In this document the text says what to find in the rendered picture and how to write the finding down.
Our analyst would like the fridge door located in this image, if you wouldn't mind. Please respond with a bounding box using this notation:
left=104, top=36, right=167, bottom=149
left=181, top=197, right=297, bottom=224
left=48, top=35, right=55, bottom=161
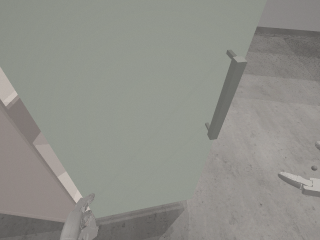
left=0, top=0, right=267, bottom=219

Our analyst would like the left robot hand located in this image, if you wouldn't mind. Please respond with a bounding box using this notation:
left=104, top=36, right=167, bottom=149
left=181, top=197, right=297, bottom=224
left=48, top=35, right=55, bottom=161
left=60, top=193, right=99, bottom=240

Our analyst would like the handle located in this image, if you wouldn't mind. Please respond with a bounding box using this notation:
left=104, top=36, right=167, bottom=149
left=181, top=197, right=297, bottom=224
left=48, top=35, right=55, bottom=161
left=205, top=49, right=248, bottom=140

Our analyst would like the right robot hand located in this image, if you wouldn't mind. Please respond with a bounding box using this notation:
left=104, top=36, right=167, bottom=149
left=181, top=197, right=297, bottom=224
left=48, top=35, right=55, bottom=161
left=278, top=141, right=320, bottom=198

